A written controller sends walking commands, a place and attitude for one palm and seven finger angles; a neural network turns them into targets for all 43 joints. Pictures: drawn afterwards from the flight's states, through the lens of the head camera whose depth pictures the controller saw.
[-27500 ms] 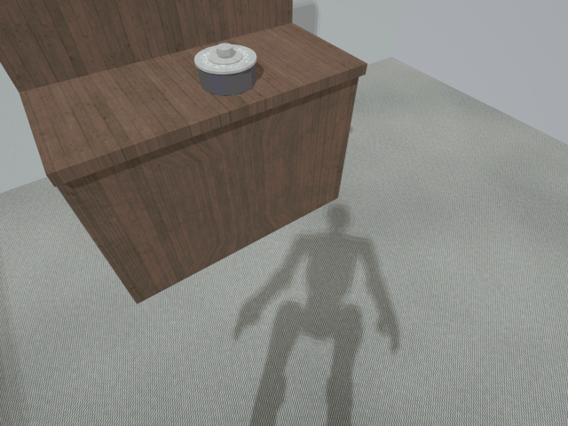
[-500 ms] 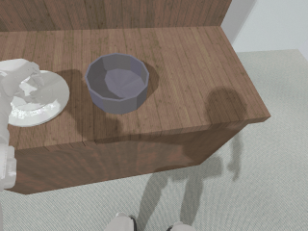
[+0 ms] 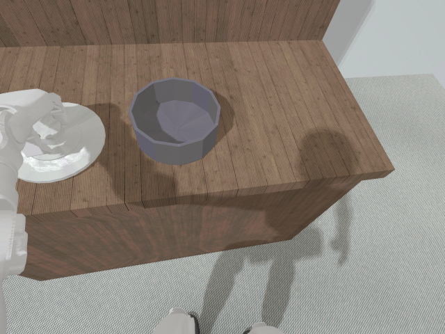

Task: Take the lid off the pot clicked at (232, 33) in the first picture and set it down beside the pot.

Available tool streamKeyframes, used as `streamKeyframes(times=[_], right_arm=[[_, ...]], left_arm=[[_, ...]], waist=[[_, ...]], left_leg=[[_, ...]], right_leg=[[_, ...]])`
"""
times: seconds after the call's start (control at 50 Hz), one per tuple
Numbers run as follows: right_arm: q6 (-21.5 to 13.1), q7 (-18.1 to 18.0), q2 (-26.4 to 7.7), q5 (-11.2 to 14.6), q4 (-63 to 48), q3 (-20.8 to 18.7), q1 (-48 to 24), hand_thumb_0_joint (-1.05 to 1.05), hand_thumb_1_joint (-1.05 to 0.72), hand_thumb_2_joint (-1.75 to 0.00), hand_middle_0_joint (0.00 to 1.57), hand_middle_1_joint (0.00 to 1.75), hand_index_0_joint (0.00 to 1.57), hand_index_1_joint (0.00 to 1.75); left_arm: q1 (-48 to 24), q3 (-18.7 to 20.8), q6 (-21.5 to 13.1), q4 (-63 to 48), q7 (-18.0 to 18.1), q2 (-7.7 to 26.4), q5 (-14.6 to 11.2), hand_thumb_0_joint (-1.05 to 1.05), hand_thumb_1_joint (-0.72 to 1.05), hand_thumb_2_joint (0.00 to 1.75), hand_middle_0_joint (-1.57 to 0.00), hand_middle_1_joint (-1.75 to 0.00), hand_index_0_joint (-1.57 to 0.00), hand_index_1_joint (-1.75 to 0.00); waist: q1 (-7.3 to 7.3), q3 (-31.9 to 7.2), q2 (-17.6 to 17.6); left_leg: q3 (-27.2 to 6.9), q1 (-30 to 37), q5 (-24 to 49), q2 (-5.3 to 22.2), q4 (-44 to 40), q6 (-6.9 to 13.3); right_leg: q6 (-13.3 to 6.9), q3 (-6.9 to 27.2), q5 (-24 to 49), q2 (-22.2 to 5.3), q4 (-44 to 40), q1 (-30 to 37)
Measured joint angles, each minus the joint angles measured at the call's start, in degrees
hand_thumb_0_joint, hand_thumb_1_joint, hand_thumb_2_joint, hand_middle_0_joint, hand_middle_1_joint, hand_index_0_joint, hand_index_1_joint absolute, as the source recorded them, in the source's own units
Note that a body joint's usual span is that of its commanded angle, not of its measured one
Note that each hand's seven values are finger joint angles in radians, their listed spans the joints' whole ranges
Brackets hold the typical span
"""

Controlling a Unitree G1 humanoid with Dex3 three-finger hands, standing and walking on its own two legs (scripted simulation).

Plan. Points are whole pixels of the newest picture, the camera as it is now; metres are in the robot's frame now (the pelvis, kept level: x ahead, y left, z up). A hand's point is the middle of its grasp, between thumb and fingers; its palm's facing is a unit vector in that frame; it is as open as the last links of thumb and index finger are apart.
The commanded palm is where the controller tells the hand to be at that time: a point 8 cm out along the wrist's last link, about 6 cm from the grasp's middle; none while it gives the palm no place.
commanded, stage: open the fingers wide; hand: left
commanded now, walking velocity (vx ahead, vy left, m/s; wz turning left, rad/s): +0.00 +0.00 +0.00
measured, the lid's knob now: (48, 131) +0.49 +0.32 +0.01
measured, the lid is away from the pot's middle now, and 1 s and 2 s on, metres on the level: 0.24 0.24 0.24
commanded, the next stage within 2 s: raise the empty hand in 0.40 s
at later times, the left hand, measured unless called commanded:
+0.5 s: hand (37, 138) +0.45 +0.31 +0.04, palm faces -0.42 -0.12 -0.90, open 11.0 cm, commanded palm +0.48 +0.29 +0.09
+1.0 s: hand (20, 117) +0.46 +0.32 +0.09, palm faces -0.39 -0.13 -0.91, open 11.0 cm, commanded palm +0.48 +0.30 +0.15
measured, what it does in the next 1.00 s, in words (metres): stands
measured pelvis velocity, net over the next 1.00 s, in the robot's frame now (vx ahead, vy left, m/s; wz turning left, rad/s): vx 0.00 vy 0.01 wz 0.01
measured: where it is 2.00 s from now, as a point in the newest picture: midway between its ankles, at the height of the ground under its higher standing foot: outside the picture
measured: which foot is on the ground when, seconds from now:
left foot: down 0.00-1.00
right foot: down 0.00-1.00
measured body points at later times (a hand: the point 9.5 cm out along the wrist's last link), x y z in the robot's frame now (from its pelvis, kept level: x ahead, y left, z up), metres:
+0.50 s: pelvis -0.01 +0.00 +0.00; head +0.09 +0.04 +0.44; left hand +0.47 +0.32 +0.09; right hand +0.00 -0.28 -0.11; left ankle +0.04 +0.05 -0.70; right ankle -0.02 -0.18 -0.70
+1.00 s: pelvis +0.00 +0.01 +0.01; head +0.08 +0.03 +0.45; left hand +0.48 +0.32 +0.14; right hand +0.01 -0.27 -0.10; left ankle +0.04 +0.05 -0.70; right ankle -0.02 -0.18 -0.70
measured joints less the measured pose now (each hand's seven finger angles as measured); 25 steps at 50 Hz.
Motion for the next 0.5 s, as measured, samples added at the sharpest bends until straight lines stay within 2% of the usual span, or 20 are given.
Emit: streamKeyframes(times=[0.24,0.5], right_arm=[[0.07,0.54,0.14,-0.04,0.45,-0.38,-0.42,0.01,-0.9,-0.9,0.21,0.3,0.2,0.3],[-0.81,0.42,0.02,0.0,0.04,-0.01,-0.92,0.01,-0.9,-0.9,0.21,0.3,0.2,0.3]], left_arm=[[0.44,-1.75,0.87,-0.83,0.62,-1.68,-0.34,0.0,0.02,0.72,-0.41,-0.84,-0.41,-0.84],[-0.82,-2.34,2.08,0.83,1.72,-2.41,-0.16,0.0,-0.02,0.69,-0.38,-0.82,-0.38,-0.83]], waist=[[0.58,-0.07,0.26],[0.28,0.11,-0.01]], left_leg=[[-0.16,1.02,0.59,-0.42,-0.93,0.25],[-0.01,1.17,1.07,-0.66,-1.21,0.42]], right_leg=[[-0.71,-0.19,0.42,-0.28,-0.93,1.14],[-0.71,-0.02,0.57,-0.5,-0.75,1.08]])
